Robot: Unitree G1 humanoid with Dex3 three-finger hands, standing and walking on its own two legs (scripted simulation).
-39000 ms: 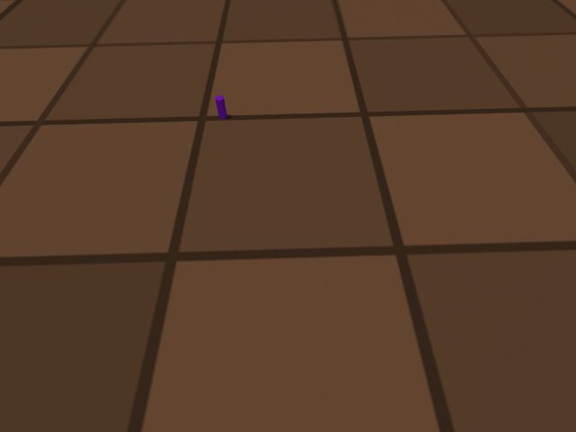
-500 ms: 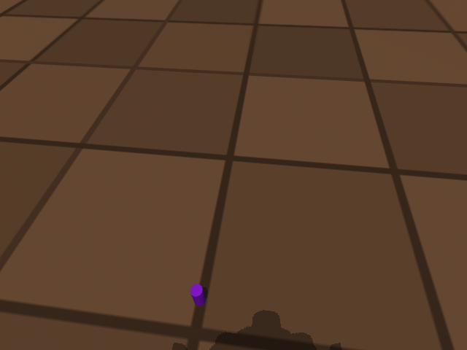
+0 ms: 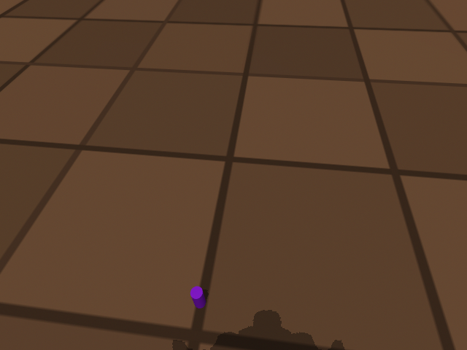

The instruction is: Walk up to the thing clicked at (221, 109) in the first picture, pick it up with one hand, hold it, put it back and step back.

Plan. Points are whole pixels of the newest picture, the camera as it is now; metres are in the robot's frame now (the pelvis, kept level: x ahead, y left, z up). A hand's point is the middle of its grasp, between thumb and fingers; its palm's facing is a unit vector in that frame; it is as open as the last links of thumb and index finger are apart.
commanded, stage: stand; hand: left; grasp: from above
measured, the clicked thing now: (198, 297) +0.42 +0.19 -0.72
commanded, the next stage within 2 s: step back in 0.40 s
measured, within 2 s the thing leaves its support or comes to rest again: neither
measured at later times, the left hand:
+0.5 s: hand out of the picture +0.06 +0.25 -0.16, palm faces +0.00 -0.94 -0.35, open 7.4 cm
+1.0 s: hand out of the picture +0.00 +0.25 -0.16, palm faces +0.03 -0.91 -0.41, open 7.4 cm
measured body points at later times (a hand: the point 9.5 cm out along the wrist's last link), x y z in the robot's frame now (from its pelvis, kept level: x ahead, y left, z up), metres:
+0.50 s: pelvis -0.02 +0.00 -0.01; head +0.01 +0.00 +0.44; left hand +0.06 +0.30 -0.14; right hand +0.06 -0.31 -0.14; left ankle +0.02 +0.12 -0.75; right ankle +0.00 -0.13 -0.75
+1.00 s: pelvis -0.11 -0.01 -0.02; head -0.03 -0.02 +0.42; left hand +0.00 +0.30 -0.13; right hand -0.01 -0.33 -0.16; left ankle -0.17 +0.12 -0.70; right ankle -0.04 -0.13 -0.75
